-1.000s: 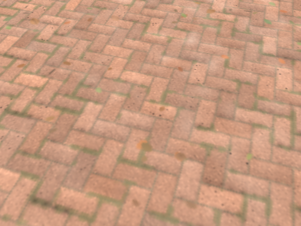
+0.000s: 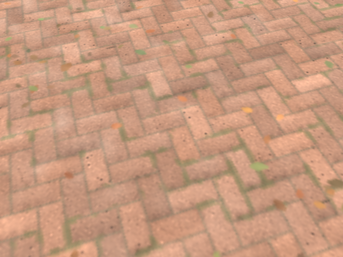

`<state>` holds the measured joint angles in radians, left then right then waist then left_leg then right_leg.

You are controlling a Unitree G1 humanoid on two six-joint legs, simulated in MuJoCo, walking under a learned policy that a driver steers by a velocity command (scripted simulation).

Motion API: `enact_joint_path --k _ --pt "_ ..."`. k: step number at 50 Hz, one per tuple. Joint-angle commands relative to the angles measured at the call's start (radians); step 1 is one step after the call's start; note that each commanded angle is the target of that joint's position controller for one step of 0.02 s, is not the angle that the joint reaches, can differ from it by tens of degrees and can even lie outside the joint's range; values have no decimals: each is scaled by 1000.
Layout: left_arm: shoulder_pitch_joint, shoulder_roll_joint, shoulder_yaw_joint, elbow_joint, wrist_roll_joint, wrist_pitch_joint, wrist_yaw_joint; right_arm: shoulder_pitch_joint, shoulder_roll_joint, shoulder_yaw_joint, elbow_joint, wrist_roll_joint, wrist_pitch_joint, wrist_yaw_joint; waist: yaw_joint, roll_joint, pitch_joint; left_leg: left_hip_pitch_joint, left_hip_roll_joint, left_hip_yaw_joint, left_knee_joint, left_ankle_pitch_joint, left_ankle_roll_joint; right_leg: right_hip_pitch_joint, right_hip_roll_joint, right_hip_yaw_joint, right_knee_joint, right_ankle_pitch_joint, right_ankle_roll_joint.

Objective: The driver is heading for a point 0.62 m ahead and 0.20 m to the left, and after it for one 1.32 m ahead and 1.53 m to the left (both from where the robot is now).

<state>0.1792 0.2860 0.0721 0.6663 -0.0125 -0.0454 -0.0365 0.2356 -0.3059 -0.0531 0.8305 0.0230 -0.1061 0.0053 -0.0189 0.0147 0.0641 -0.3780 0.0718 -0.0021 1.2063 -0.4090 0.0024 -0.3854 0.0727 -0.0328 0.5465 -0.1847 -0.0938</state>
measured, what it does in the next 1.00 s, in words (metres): walks ahead, turning left: left foot, then right foot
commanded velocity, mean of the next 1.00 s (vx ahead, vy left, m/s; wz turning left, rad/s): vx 0.50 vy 0.00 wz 0.38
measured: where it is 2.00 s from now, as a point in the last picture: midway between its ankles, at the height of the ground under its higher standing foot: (82, 144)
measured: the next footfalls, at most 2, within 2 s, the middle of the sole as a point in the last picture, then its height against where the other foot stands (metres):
left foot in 0.44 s outside the picture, level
right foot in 0.90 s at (171, 189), level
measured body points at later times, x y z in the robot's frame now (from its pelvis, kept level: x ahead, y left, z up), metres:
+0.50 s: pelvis +0.28 +0.07 -0.01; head +0.33 +0.07 +0.44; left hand +0.29 +0.36 -0.13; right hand +0.51 -0.16 -0.11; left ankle +0.37 +0.16 -0.73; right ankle +0.10 -0.08 -0.66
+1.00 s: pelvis +0.57 +0.09 +0.00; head +0.60 +0.09 +0.45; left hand +0.61 +0.41 -0.07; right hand +0.78 -0.13 -0.12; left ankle +0.41 +0.15 -0.65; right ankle +0.68 +0.02 -0.73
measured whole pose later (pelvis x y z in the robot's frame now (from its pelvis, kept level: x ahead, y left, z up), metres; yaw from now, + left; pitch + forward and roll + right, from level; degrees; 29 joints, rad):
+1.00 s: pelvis +0.57 +0.09 +0.00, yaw +29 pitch +2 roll -1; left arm 0.15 0.27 0.05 0.68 0.01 -0.11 -0.01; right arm 0.35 -0.31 -0.06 0.70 0.03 -0.03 -0.01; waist -0.03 0.04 0.00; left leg -0.36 -0.06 -0.12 1.13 -0.46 0.02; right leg -0.40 0.02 0.00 0.54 -0.19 -0.01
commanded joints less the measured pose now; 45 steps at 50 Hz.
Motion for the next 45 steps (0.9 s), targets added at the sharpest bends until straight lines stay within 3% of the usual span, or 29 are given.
enact_joint_path --k 1,3,6,9,11,16,19,20,21,22,23,24,25,26,27,28,29,32,36,38,40,42,44,45 --pt "28 88 21 -51 18 -27 7 23 -128 -30 -60 -8 -8 1 5 -61 -134 -242 91 -65 -37 104 1 280 -288 355 -306 230 -191" --pt "36 104 24 -27 15 -44 9 45 -95 -24 -47 -11 18 0 -8 -54 -117 -221 96 -50 -85 153 -19 220 -282 270 -351 313 -194" --pt "73 118 25 14 20 -55 22 -28 -71 -17 -68 -13 34 -4 15 -54 -61 -299 97 -54 -213 316 -40 218 -260 161 -396 326 -166" --pt "85 116 20 37 24 -56 30 -90 -56 -13 -81 -5 26 7 48 -59 -33 -290 65 -49 -397 511 -27 240 -229 60 -417 272 -113" --pt "105 129 22 56 24 -58 33 -147 -40 -6 -100 0 21 16 77 -58 -9 -282 40 -35 -496 575 -16 268 -243 27 -435 244 -96" --pt "163 138 29 108 12 -34 40 -242 -26 3 -163 0 16 50 113 -47 28 -380 6 -10 -616 483 27 482 -313 -16 -370 366 -83" --pt "139 168 37 106 8 -10 56 -214 -47 -7 -191 -3 19 69 72 -86 -24 -300 -55 64 -630 322 73 550 -328 -53 -226 750 -51" --pt "129 184 40 101 8 -2 64 -159 -71 -19 -187 -5 24 68 38 -112 -75 -212 -93 95 -618 270 93 555 -324 -67 -131 931 -36" --pt "117 191 40 96 8 6 71 -45 -112 -41 -168 -5 28 63 -27 -113 -145 -55 -131 110 -633 264 120 520 -305 -91 30 1021 -15" --pt "105 185 34 87 7 6 79 107 -169 -69 -141 -3 32 49 -112 -77 -226 212 -115 43 -684 339 166 364 -271 -115 263 898 23" --pt "192 86 1 45 32 -17 71 212 -277 -98 -133 -10 37 31 -86 135 -362 614 142 -381 -668 361 318 -29 -142 -114 649 289 86" --pt "195 56 -21 35 32 -56 49 210 -248 -84 -144 -1 31 34 -68 199 -489 814 282 -839 -833 259 454 -301 22 79 870 -400 110" --pt "96 135 -1 15 -10 -85 28 199 -182 -66 -144 -6 33 31 -112 112 -402 774 244 -715 -870 178 388 -412 -56 173 898 -346 86" --pt "33 135 -6 -9 -25 -100 22 146 -149 -57 -153 -5 33 27 -92 50 -268 625 205 -573 -884 193 344 -430 -103 151 824 -262 70" --pt "13 126 -6 -10 -6 -103 26 77 -130 -50 -167 -6 36 26 -43 -30 -168 451 163 -476 -904 279 314 -390 -140 133 716 -211 73" --pt "17 138 4 -7 16 -94 33 28 -101 -39 -185 -13 36 23 -7 -28 -120 328 129 -407 -930 375 300 -320 -167 127 639 -177 84" --pt "40 134 7 -8 22 -80 33 3 -100 -37 -201 -21 39 19 22 4 -105 245 109 -382 -954 426 304 -263 -174 123 609 -160 98" --pt "55 97 -2 -12 30 -53 43 -5 -133 -48 -204 -17 34 5 45 28 -90 114 70 -288 -983 543 308 -212 -170 87 467 -92 151" --pt "-99 54 -22 -46 27 -56 41 42 -154 -57 -186 -1 46 -13 -18 59 -77 61 -3 -215 -955 440 236 -133 -114 70 143 193 175" --pt "-158 63 -20 -59 14 -64 33 84 -158 -58 -174 1 55 -17 -48 73 -85 89 8 -254 -934 374 221 -100 -84 74 51 257 176" --pt "-179 89 -10 -69 6 -72 24 108 -152 -58 -166 6 63 -19 -50 83 -88 149 32 -320 -884 318 208 -88 -76 101 -13 232 162" --pt "-160 117 4 -69 2 -81 18 105 -148 -58 -168 3 67 -21 -28 104 -91 199 59 -390 -827 288 190 -55 -75 117 -47 159 135" --pt "-50 142 24 -42 4 -91 21 81 -120 -51 -179 -1 69 -20 39 118 -119 188 29 -403 -730 301 153 100 -79 98 -104 127 88" --pt "63 181 39 -31 21 -97 29 78 -67 -32 -193 -8 65 -17 95 71 -216 123 -23 -347 -543 275 117 300 -180 180 -91 99 34"
Over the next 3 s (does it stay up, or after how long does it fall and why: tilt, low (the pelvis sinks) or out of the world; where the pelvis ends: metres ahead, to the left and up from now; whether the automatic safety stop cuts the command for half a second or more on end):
stays up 1.12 0.88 0.00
